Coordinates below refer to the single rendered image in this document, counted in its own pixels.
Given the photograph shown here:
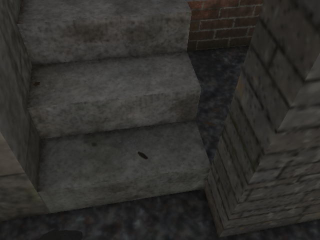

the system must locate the left robot hand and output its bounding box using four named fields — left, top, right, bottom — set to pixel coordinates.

left=36, top=229, right=83, bottom=240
